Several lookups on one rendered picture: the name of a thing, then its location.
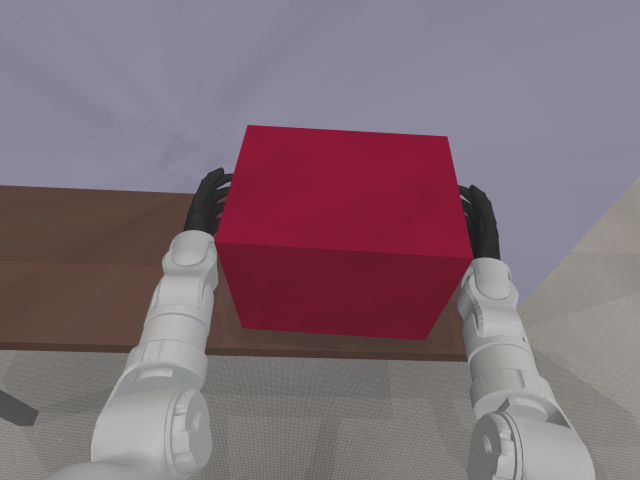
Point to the left robot hand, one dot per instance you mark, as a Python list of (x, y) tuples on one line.
[(204, 210)]

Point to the robot right forearm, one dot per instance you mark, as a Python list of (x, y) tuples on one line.
[(500, 359)]

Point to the table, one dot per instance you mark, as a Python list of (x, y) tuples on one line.
[(78, 269)]

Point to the right robot hand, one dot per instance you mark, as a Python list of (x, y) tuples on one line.
[(481, 223)]

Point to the robot left forearm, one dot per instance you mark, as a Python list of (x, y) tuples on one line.
[(171, 351)]

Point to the robot left upper arm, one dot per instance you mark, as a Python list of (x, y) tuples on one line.
[(156, 434)]

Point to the carton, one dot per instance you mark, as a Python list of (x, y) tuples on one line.
[(343, 232)]

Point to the robot right upper arm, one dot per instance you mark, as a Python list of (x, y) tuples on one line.
[(508, 446)]

